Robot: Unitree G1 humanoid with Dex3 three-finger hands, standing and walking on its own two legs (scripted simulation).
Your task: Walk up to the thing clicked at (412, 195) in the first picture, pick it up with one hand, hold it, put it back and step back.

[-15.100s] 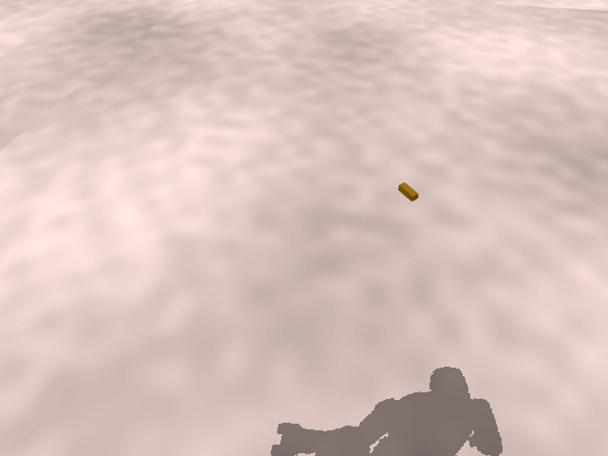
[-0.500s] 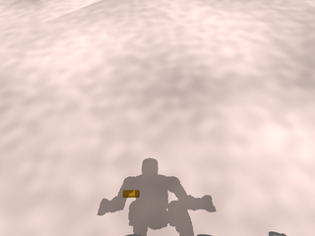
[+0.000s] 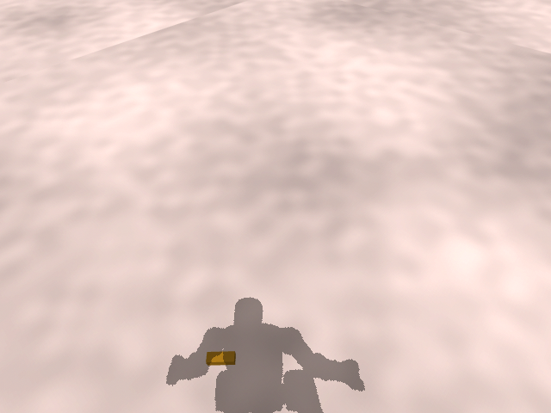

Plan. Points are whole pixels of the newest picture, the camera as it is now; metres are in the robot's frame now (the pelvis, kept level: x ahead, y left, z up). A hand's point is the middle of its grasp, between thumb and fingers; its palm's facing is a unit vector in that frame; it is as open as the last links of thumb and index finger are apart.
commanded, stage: walk up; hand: left
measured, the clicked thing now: (221, 358) +0.44 +0.22 -0.76
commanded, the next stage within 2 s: stand in 0.50 s
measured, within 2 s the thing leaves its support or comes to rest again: neither
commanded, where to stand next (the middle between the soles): +0.04 -0.01 m, yaw -1 degrees
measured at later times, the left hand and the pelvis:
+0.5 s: hand out of the picture +0.09 +0.26 -0.15, palm faces -0.01 -0.93 -0.36, open 7.4 cm; pelvis +0.01 +0.00 +0.00, yaw +1 degrees
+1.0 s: hand out of the picture +0.09 +0.24 -0.15, palm faces -0.03 -0.94 -0.35, open 7.3 cm; pelvis +0.01 -0.01 +0.00, yaw +0 degrees
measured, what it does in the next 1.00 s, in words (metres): stands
